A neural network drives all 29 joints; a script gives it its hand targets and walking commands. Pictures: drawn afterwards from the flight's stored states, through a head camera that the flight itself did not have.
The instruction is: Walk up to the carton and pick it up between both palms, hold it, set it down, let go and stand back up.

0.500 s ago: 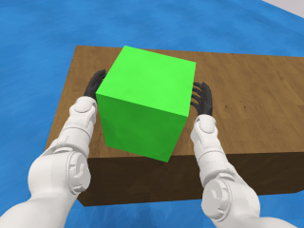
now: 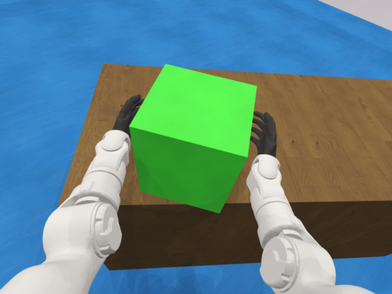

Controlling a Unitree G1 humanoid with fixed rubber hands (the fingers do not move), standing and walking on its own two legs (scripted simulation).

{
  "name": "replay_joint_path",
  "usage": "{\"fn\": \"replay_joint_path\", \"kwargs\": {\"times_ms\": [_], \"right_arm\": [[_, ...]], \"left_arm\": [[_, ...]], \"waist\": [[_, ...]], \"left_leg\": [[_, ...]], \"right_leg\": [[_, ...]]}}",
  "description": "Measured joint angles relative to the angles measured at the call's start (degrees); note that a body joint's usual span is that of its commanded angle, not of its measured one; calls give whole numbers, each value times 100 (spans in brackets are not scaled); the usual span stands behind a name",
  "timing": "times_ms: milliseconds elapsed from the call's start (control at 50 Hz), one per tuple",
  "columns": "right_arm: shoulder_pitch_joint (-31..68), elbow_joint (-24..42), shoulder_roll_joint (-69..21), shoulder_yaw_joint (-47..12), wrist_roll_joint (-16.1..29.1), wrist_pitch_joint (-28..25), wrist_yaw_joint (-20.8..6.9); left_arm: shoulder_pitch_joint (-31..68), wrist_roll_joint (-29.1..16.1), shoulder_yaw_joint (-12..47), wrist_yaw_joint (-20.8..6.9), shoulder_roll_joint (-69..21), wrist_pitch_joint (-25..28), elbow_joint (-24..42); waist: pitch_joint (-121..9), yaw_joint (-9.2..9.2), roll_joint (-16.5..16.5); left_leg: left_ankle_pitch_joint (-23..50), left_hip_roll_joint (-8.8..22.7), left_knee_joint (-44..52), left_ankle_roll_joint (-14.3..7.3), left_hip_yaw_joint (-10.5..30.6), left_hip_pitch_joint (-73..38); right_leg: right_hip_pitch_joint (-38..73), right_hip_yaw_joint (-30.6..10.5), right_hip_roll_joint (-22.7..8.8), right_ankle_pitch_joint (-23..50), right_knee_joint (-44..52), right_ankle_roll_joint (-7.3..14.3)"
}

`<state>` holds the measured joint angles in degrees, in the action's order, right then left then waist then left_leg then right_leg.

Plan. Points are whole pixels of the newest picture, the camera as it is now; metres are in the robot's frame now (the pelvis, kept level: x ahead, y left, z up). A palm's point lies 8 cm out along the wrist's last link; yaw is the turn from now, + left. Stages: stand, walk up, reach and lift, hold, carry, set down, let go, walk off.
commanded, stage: reach and lift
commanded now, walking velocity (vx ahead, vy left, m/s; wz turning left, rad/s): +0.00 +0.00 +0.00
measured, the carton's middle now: (194, 143) +0.44 -0.01 +0.04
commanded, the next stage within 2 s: none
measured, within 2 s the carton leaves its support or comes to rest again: leaves its support in 0.10 s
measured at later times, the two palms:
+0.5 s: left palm (121, 128) +0.41 +0.14 +0.12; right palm (271, 149) +0.36 -0.16 +0.11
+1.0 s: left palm (113, 118) +0.39 +0.15 +0.17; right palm (279, 137) +0.36 -0.15 +0.16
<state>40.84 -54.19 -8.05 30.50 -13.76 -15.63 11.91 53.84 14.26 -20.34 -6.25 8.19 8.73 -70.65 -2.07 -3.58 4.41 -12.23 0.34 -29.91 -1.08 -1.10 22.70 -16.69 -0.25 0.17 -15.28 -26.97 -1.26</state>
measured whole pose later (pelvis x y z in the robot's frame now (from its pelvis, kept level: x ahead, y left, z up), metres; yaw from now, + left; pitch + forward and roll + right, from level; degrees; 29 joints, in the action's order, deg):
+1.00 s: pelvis -0.02 +0.00 +0.00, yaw +0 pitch -4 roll -1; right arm 46.0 -54.2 -5.4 27.6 -11.6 -1.3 13.3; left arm 51.0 14.3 -19.8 -3.7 4.6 -12.1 -52.8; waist -1.8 -2.3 3.9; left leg -10.1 0.6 -27.1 -1.0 -1.1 12.6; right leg -7.0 -0.3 0.4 -13.6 -25.0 -1.0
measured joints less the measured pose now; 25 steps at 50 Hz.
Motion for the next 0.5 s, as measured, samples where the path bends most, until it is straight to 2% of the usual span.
{"fn": "replay_joint_path", "kwargs": {"times_ms": [140,260,500], "right_arm": [[-61,0,0,-1,0,-65,165],[-86,-1,0,-1,0,-71,197],[115,-4,39,0,0,353,197]], "left_arm": [[-109,0,17,89,-143,1,163],[-173,0,53,130,-186,-1,240],[-187,0,55,196,-212,-404,541]], "waist": [[-38,0,-5],[-142,0,-30],[-160,46,-48]], "left_leg": [[41,1,1,0,0,0],[80,10,17,-1,0,-7],[176,10,124,-3,0,-177]], "right_leg": [[2,0,1,42,5,0],[11,0,10,85,28,0],[157,0,11,153,85,5]]}}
